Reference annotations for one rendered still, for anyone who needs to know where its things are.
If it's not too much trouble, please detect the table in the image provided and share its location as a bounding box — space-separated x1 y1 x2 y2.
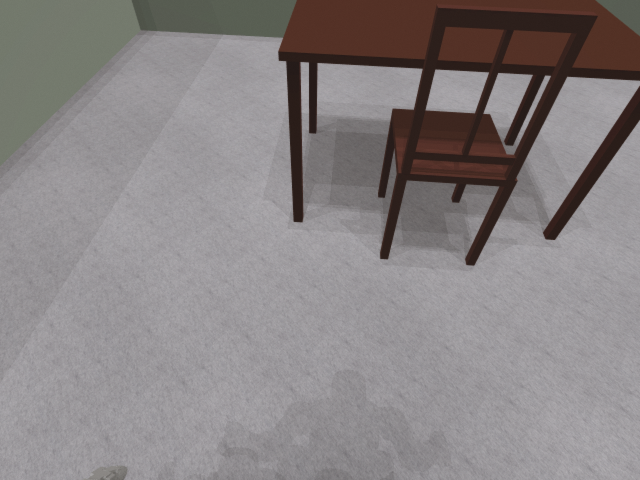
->
278 0 640 240

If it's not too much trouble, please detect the chair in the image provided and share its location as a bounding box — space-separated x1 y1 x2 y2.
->
378 4 598 266

